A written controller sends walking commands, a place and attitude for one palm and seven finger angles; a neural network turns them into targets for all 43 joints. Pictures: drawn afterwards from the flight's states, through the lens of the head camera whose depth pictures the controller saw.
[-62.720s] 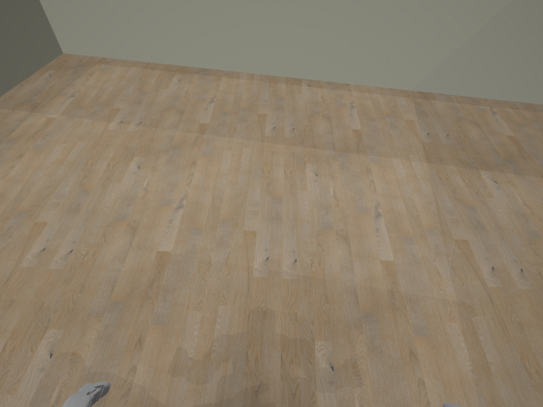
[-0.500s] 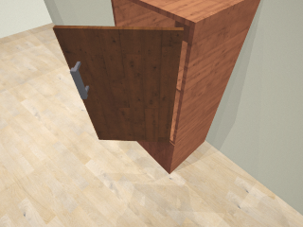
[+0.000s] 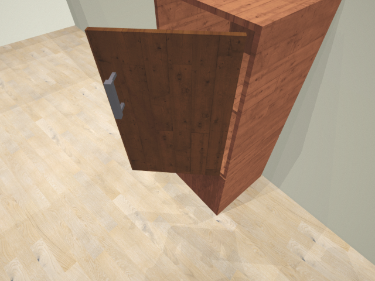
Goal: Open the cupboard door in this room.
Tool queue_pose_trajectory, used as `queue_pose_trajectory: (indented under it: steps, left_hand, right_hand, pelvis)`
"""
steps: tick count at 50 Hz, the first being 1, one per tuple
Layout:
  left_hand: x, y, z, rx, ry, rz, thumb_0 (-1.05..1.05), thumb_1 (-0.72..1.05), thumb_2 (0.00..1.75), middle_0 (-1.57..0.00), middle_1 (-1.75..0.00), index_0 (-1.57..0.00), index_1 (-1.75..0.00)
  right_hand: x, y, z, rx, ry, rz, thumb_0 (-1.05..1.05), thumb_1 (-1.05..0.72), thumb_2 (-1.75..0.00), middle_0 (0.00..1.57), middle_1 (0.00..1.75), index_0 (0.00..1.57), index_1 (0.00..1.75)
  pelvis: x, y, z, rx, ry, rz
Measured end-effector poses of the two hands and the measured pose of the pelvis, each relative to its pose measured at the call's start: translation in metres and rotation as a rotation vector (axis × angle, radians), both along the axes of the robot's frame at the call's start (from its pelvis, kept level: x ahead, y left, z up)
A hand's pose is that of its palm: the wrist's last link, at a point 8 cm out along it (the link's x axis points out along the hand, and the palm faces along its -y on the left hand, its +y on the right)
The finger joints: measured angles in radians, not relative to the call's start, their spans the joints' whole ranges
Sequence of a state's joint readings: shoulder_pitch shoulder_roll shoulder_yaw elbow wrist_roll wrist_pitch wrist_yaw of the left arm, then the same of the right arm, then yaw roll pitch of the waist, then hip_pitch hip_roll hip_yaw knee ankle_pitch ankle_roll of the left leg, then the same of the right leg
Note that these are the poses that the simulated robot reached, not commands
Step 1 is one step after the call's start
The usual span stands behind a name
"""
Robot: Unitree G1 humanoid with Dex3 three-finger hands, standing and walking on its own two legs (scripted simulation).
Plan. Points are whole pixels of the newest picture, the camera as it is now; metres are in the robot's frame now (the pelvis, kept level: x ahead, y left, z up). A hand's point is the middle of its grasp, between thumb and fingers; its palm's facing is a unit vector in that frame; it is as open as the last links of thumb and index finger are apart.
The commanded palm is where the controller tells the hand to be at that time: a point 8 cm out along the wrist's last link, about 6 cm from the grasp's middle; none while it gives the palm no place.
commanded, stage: come to a stop and stand still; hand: left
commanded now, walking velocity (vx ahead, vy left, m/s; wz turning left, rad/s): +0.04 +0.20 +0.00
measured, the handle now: (116, 96) +0.56 +0.25 +0.07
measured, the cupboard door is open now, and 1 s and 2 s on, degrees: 45 45 45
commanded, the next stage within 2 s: look again from close up in 1.40 s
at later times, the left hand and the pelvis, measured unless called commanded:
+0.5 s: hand out of the picture +0.04 +0.22 -0.18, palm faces +0.00 -0.98 -0.18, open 7.3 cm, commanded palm none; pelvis +0.00 +0.04 +0.00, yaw -1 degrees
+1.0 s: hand out of the picture +0.01 +0.15 -0.17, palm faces -0.01 -0.97 -0.24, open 7.3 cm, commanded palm none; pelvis -0.01 -0.02 +0.00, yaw -1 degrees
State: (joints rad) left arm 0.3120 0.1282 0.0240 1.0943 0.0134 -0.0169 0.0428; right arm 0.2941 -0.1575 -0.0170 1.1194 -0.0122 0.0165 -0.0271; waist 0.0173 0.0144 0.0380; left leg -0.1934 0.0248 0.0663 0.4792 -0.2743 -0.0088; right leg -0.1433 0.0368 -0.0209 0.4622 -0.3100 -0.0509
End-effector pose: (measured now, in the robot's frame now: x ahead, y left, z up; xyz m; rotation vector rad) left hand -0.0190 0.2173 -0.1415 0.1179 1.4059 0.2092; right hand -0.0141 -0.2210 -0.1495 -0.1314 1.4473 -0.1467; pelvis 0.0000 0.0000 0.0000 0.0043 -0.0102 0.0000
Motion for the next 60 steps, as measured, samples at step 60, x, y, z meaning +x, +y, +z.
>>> queue_pose_trajectory:
  steps: [60]
  left_hand:
    - [0.011,-0.033,0.002,0.002,-0.015,-0.072,0.01,0.91,0.90,-0.20,-0.30,-0.21,-0.30]
  right_hand:
    - [0.000,-0.030,-0.005,0.023,-0.044,-0.013,0.01,-0.91,-0.90,0.20,0.30,0.20,0.29]
  pelvis:
    - [-0.003,-0.034,-0.001,0.009,-0.009,-0.016]
